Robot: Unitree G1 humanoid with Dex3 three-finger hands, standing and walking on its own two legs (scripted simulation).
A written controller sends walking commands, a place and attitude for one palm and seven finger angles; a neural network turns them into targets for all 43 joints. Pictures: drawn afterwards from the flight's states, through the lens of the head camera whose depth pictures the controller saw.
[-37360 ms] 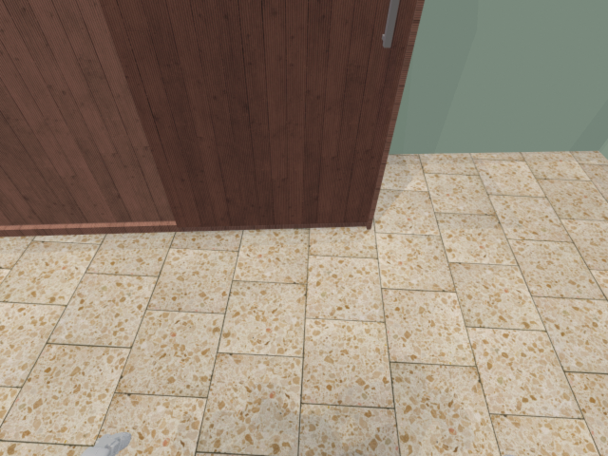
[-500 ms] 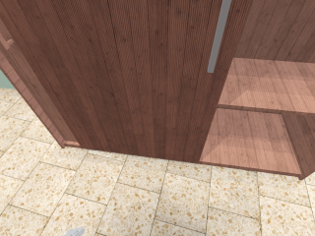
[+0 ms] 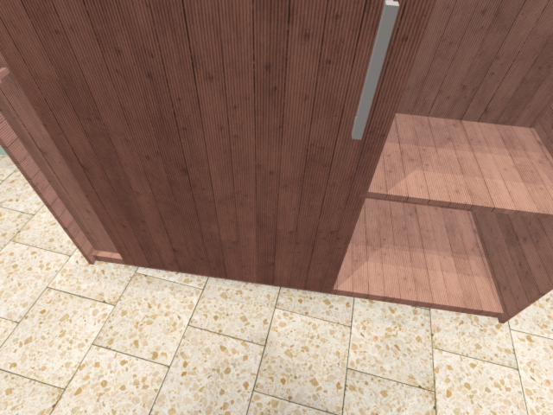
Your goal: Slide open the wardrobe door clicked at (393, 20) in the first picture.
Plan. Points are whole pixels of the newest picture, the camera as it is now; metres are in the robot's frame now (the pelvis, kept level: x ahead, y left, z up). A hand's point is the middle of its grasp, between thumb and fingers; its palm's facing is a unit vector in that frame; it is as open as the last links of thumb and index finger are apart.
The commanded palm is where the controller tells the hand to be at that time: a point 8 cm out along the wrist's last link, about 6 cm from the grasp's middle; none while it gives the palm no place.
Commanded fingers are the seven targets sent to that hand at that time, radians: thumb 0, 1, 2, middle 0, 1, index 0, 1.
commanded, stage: let the arm hang, fingers relaxed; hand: right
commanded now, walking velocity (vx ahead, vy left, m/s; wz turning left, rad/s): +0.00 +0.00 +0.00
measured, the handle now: (370, 75) +0.65 -0.13 +0.18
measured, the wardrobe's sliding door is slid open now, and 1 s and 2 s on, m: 0.66 0.66 0.66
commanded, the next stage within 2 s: look to check the result in 0.32 s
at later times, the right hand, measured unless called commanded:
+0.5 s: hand out of the picture +0.03 -0.17 -0.17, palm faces +0.00 +0.98 -0.19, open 7.4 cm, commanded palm none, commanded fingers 0.00 -0.90 -0.90 0.20 0.30 0.20 0.30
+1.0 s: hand out of the picture +0.04 -0.16 -0.17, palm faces +0.01 +0.98 -0.18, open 7.4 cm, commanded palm none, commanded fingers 0.00 -0.90 -0.90 0.20 0.30 0.20 0.30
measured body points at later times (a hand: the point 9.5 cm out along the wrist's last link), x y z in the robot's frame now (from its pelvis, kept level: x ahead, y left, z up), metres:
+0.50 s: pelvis +0.02 +0.01 +0.00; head +0.04 +0.01 +0.45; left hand +0.03 +0.23 -0.16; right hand +0.03 -0.22 -0.16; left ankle +0.00 +0.13 -0.74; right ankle +0.02 -0.10 -0.74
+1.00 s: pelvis +0.03 +0.01 +0.00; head +0.05 +0.01 +0.45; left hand +0.04 +0.24 -0.16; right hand +0.04 -0.21 -0.16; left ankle +0.00 +0.13 -0.74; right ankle +0.02 -0.10 -0.74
